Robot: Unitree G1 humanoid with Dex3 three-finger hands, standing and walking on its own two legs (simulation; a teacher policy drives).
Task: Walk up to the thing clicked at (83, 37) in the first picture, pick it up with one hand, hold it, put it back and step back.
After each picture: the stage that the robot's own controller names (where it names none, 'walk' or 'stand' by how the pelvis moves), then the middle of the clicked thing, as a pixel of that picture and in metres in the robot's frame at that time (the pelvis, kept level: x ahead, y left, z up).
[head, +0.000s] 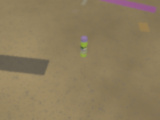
stand; (83, 46) +1.29 -0.02 -0.65
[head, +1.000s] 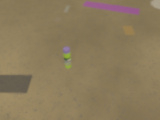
walk; (67, 57) +1.15 +0.21 -0.64
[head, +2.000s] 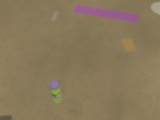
walk; (56, 92) +0.67 +0.25 -0.64
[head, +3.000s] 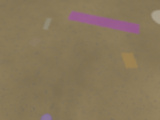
stand; out of the picture +0.39 +0.21 -0.62
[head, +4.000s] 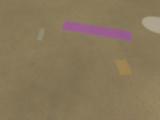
stand; out of the picture +0.37 +0.21 -0.66
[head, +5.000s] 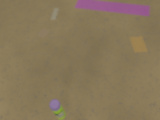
walk; (58, 110) +0.45 +0.25 -0.64
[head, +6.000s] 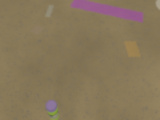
stand; (53, 111) +0.44 +0.18 -0.63
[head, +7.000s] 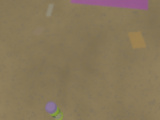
walk; (55, 111) +0.41 +0.25 -0.63
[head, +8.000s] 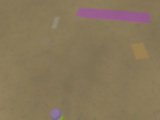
walk; (59, 119) +0.43 +0.24 -0.63
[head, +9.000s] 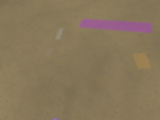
walk; out of the picture +0.42 +0.28 -0.64
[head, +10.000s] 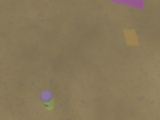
stand; (48, 100) +0.42 +0.20 -0.62
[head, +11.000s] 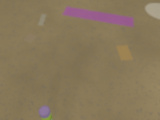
stand; (46, 117) +0.44 +0.23 -0.62
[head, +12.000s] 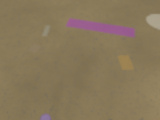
stand; out of the picture +0.44 +0.24 -0.65
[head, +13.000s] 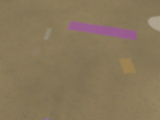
stand; out of the picture +0.42 +0.24 -0.65
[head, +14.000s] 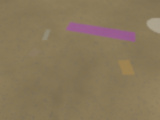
stand; out of the picture +0.41 +0.24 -0.65
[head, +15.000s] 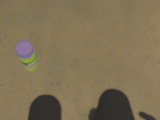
go down; (28, 57) +0.49 +0.21 -0.34
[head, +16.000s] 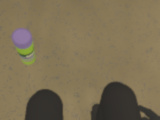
go down; (25, 49) +0.51 +0.19 -0.27
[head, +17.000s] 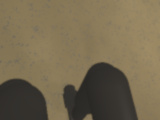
close in; out of the picture +0.52 +0.23 -0.18
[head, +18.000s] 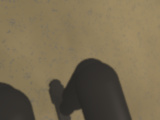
close; out of the picture +0.51 +0.25 -0.18
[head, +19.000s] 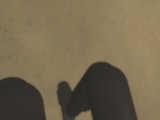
lift; out of the picture +0.45 +0.25 -0.18
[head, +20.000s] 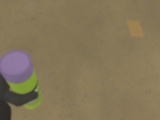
lift; (25, 85) +0.33 +0.18 +0.02
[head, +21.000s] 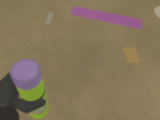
hold; (33, 93) +0.31 +0.16 +0.03
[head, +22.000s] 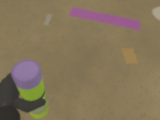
hold; (34, 93) +0.31 +0.16 +0.02
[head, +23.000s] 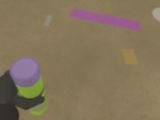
crouch; (32, 90) +0.32 +0.17 +0.03
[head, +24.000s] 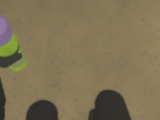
crouch; (8, 48) +0.46 +0.19 -0.06
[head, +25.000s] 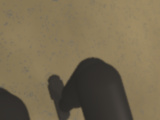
lower; out of the picture +0.50 +0.24 -0.19
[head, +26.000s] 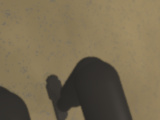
lower; out of the picture +0.49 +0.24 -0.19
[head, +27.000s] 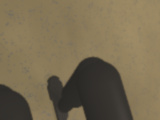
lower; out of the picture +0.49 +0.24 -0.19
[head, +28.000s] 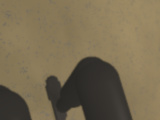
lower; out of the picture +0.49 +0.24 -0.19
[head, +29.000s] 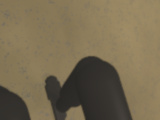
rest; out of the picture +0.49 +0.24 -0.19
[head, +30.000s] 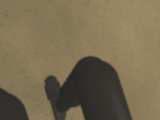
withdraw; out of the picture +0.49 +0.24 -0.19
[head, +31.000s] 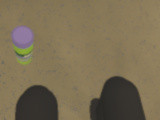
walk; (23, 48) +0.49 +0.19 -0.23
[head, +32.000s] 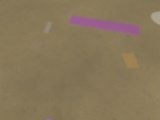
stand; out of the picture +0.41 +0.19 -0.58
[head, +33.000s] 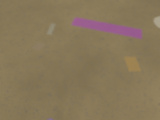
stand; out of the picture +0.41 +0.18 -0.60
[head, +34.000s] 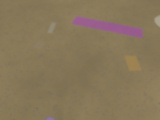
stand; out of the picture +0.41 +0.19 -0.60
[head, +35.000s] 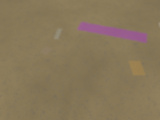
stand; out of the picture +0.42 +0.19 -0.65
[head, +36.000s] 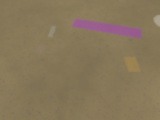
stand; out of the picture +0.39 +0.21 -0.65
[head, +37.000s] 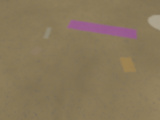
walk; out of the picture +0.39 +0.22 -0.66
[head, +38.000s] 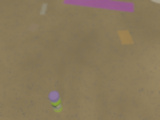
walk; (56, 102) +0.51 +0.21 -0.64
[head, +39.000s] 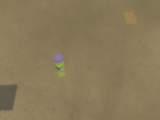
walk; (60, 65) +0.77 +0.19 -0.63
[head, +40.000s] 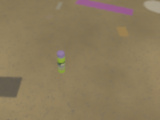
stand; (61, 62) +1.03 +0.17 -0.64
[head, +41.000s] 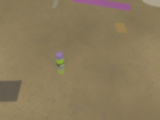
stand; (60, 63) +0.99 +0.20 -0.65
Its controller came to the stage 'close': yes
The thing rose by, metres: 0.69
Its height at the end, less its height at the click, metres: +0.00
